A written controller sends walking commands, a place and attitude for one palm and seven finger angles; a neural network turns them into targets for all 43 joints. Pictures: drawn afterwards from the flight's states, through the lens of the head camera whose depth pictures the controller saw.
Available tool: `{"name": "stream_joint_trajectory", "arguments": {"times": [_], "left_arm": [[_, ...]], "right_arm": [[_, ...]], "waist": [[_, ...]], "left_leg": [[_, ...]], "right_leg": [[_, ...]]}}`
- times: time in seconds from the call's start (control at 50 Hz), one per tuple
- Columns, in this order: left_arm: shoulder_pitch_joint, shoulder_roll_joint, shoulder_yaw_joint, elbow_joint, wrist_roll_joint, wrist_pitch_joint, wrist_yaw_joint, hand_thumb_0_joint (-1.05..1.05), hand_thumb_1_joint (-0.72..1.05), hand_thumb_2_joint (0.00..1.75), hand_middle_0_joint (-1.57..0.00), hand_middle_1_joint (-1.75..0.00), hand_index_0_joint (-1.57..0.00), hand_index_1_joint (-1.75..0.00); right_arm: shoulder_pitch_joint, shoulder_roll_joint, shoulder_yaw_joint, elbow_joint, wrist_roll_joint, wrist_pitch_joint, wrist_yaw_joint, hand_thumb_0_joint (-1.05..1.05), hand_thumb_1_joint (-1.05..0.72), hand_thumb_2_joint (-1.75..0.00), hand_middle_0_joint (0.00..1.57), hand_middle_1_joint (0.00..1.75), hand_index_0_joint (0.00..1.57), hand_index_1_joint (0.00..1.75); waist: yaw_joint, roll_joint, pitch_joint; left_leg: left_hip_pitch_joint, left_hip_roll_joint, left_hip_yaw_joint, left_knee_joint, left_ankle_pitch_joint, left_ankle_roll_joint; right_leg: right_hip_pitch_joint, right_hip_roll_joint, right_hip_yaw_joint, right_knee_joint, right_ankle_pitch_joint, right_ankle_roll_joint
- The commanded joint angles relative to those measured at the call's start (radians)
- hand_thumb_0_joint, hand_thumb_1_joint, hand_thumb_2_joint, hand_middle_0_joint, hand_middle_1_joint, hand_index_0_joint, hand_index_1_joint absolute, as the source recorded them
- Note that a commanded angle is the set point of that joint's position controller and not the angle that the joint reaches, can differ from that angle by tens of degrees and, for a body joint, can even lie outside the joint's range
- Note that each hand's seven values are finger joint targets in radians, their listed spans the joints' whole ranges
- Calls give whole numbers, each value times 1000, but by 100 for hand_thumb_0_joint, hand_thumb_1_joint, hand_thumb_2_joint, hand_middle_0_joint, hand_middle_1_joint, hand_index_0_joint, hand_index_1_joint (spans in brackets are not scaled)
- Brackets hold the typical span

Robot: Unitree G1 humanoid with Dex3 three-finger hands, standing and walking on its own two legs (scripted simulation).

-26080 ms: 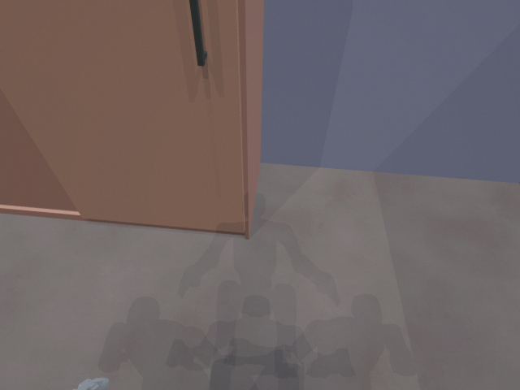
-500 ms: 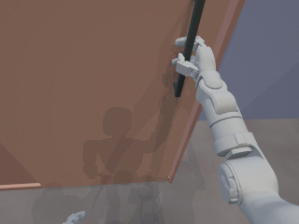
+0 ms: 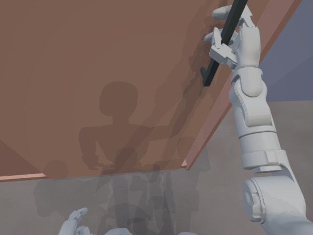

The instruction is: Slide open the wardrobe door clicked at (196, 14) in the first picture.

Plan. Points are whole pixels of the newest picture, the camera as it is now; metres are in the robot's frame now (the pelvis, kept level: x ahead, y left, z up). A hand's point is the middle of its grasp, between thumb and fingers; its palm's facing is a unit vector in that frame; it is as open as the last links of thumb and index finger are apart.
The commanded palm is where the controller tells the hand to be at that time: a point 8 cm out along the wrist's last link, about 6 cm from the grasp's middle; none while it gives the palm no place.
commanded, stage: step sideways, sliding the door along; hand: right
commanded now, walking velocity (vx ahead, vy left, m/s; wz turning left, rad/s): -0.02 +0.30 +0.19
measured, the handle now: (222, 30) +0.49 -0.10 +0.25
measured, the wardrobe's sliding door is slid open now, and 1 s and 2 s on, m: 0.05 0.30 0.52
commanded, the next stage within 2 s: stop walking and hold the door there in 1.72 s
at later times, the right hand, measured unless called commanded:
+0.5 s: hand (176, 46) +0.45 +0.00 +0.23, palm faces +0.23 +0.97 -0.08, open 6.0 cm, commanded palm +0.41 +0.02 +0.23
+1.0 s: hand (86, 46) +0.42 +0.17 +0.23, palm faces +0.17 +0.98 -0.06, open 6.2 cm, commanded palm +0.39 +0.19 +0.22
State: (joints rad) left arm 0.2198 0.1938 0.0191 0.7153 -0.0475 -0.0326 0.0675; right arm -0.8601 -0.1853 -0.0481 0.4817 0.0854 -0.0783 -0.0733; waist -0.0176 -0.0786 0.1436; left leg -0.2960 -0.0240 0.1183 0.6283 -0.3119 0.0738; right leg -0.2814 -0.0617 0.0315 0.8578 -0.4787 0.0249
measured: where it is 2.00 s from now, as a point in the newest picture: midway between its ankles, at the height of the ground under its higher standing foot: outside the picture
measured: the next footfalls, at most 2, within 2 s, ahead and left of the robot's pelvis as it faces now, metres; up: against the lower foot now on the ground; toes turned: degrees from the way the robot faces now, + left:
right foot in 0.12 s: +0.04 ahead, -0.13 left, +0.00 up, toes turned -7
left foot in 0.38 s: +0.09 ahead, +0.29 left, +0.00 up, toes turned +5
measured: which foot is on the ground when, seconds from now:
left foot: down 0.00-0.12, up 0.14-0.36, down 0.38-0.54, up 0.56-0.78, down 0.80-1.00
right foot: up 0.00-0.10, down 0.12-0.40, up 0.42-0.52, down 0.54-0.82, up 0.84-1.00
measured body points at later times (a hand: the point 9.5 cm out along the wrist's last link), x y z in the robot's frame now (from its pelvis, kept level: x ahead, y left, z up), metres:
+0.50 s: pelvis +0.04 +0.16 +0.00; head +0.14 +0.17 +0.43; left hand +0.28 +0.35 -0.12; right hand +0.43 -0.05 +0.24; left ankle +0.05 +0.29 -0.72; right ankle +0.01 -0.02 -0.70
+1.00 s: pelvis +0.05 +0.30 +0.00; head +0.17 +0.32 +0.43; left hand +0.31 +0.48 -0.10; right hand +0.40 +0.12 +0.23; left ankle +0.15 +0.37 -0.72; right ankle +0.02 +0.18 -0.70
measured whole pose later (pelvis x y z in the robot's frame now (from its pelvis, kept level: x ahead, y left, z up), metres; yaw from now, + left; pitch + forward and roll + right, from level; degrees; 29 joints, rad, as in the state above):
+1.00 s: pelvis +0.05 +0.30 +0.00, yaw -2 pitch -1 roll -2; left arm -0.05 0.22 0.02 0.58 -0.05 -0.16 -0.01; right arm -0.45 -0.11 -0.08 -0.27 0.06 -0.07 -0.14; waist -0.06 -0.06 0.30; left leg -0.42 0.01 0.09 0.58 -0.13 0.07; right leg -0.32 -0.02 -0.07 0.81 -0.53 0.05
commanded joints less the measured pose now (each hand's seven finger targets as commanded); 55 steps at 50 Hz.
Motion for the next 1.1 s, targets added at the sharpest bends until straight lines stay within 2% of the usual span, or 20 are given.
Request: {"name": "stream_joint_trajectory", "arguments": {"times": [0.0,0.06,0.1,0.14,0.24,0.32,0.36,0.4,0.44,0.48,0.52,0.6,0.72,0.76,0.82,0.86,0.94,0.98,1.02,1.08], "left_arm": [[-196,46,16,-201,3,-76,12,0,90,90,-20,-30,-20,-30],[-156,61,35,-184,15,-77,4,0,90,90,-20,-30,-20,-30],[-168,138,74,-216,4,-56,-37,0,90,90,-20,-30,-20,-30],[-187,124,79,-229,8,-51,-76,0,90,90,-20,-30,-20,-30],[-186,146,76,-243,4,-53,-74,0,90,90,-20,-30,-20,-30],[-186,134,53,-266,-17,-75,-63,0,90,90,-20,-30,-20,-30],[-205,94,39,-262,-26,-89,-56,0,90,90,-20,-30,-20,-30],[-259,84,44,-243,-20,-87,-22,0,90,90,-20,-30,-20,-30],[-250,43,13,-233,-9,-114,-15,0,90,90,-20,-30,-20,-30],[-215,69,24,-215,-3,-124,-20,0,90,90,-20,-30,-20,-30],[-209,142,82,-268,6,-112,-76,0,90,90,-20,-30,-20,-30],[-184,106,69,-287,12,-152,-107,0,90,90,-20,-30,-20,-30],[-262,90,24,-320,0,-182,-77,0,90,90,-20,-30,-20,-30],[-288,77,9,-311,-15,-184,-74,0,90,90,-20,-30,-20,-30],[-272,57,35,-306,-1,-168,-62,0,90,90,-20,-30,-20,-30],[-275,22,-6,-269,-2,-189,-71,0,90,90,-20,-30,-20,-30],[-240,50,5,-274,5,-166,-88,0,90,90,-20,-30,-20,-30],[-233,65,18,-288,15,-145,-88,0,90,90,-20,-30,-20,-30],[-244,109,59,-338,15,-145,-108,0,90,90,-20,-30,-20,-30],[-229,108,52,-339,33,-142,-131,0,90,90,-20,-30,-20,-30]], "right_arm": [[-632,117,225,-490,-33,-109,71,0,-90,-90,45,140,45,140],[-658,117,268,-546,-37,-143,55,0,-90,-90,45,140,45,140],[-616,179,314,-538,3,-147,70,0,-90,-90,45,140,45,140],[-710,155,276,-615,-19,-160,73,0,-90,-90,45,140,45,140],[-589,106,244,-608,-18,-144,59,0,-90,-90,45,140,45,140],[-465,56,220,-658,-21,-143,55,0,-90,-90,45,140,45,140],[-423,-12,190,-685,-39,-147,49,0,-90,-90,45,140,45,140],[-303,-86,113,-729,-53,-134,36,0,-90,-90,45,140,45,140],[-260,-16,169,-854,-47,-142,37,0,-90,-90,45,140,45,140],[-282,20,210,-914,-39,-166,34,0,-90,-90,45,140,45,140],[-263,73,236,-928,-27,-189,65,0,-90,-90,45,140,45,140],[-282,60,210,-922,-50,-192,51,0,-90,-90,45,140,45,140],[-164,30,195,-917,-34,-157,49,0,-90,-90,45,140,45,140],[-127,-13,165,-947,-27,-160,43,0,-90,-90,45,140,45,140],[40,-105,113,-1013,-33,-130,43,0,-90,-90,45,140,45,140],[14,-38,155,-1160,-31,-152,38,0,-90,-90,45,140,45,140],[24,37,224,-1188,-48,-193,28,0,-90,-90,45,140,45,140],[-34,59,280,-1208,-53,-220,33,0,-90,-90,45,140,45,140],[-37,118,331,-1154,-38,-224,54,0,-90,-90,45,140,45,140],[-187,151,332,-1105,-72,-208,44,0,-90,-90,45,140,45,140]], "waist": [[58,195,-432],[101,130,-550],[59,-168,-635],[71,-21,-574],[74,-140,-522],[78,-213,-500],[74,-2,-482],[27,329,-506],[30,293,-485],[75,238,-542],[31,-91,-652],[49,-268,-543],[37,-238,-385],[18,-126,-368],[-30,455,-453],[3,339,-487],[31,321,-533],[59,229,-581],[23,-134,-599],[51,-132,-513]], "left_leg": [[428,304,-340,-107,1064,114],[168,194,-148,99,848,-6],[-290,72,-224,523,-171,-79],[-391,116,-265,574,-204,-46],[-211,95,-95,285,-138,-72],[9,11,8,-27,149,-95],[160,140,-88,-149,802,-64],[404,294,-292,-68,1370,51],[454,292,-258,-12,1444,52],[294,208,-128,155,1271,-15],[-273,47,-126,411,-182,-78],[-324,69,-124,257,-90,-74],[-24,48,-49,99,130,-99],[116,65,-48,-23,338,-104],[231,311,-452,-182,1146,-8],[374,312,-397,-122,1147,47],[440,256,-300,-64,1257,57],[232,220,-231,-5,1042,11],[-263,87,-179,288,-79,-72],[-367,69,-220,603,-218,-69]], "right_leg": [[-169,-1,-8,9,-77,-14],[280,-95,-55,-392,451,-44],[629,-512,338,-362,1105,-247],[595,-517,244,-312,956,-268],[466,-388,13,-289,906,-161],[402,-262,-110,-149,942,-91],[228,-133,-182,-12,663,-54],[-130,-1,-114,168,-97,42],[-161,-12,-92,-13,-133,12],[161,-132,-108,-371,414,-3],[746,-464,125,-331,1654,-174],[747,-373,-79,-254,1283,-129],[353,-342,-200,-253,907,-98],[212,-280,-196,-105,659,-164],[-67,49,-93,312,-259,29],[-140,29,30,287,-212,12],[-2,13,-79,-165,-36,18],[281,-92,-85,-340,341,-10],[647,-488,155,-354,1222,-192],[539,-482,61,-335,1201,-188]]}}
